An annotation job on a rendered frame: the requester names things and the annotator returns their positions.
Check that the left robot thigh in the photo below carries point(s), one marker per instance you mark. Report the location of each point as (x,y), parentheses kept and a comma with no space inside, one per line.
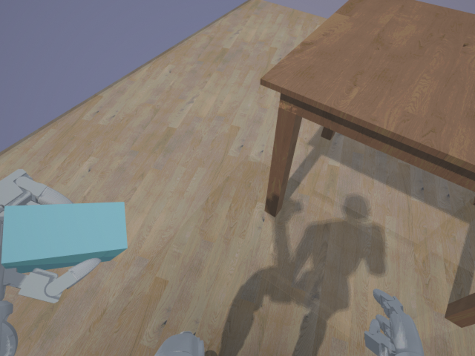
(185,344)

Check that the table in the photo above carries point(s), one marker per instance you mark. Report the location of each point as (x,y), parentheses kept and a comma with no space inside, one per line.
(396,75)

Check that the left robot forearm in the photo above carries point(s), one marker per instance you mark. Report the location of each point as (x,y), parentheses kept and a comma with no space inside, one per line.
(8,335)

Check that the right robot hand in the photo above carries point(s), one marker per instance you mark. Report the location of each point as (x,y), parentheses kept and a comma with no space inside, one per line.
(401,332)

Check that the left robot hand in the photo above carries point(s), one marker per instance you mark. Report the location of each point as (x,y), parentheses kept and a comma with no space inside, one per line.
(19,188)

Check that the sponge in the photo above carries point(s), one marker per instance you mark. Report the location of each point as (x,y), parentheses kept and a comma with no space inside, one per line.
(62,235)

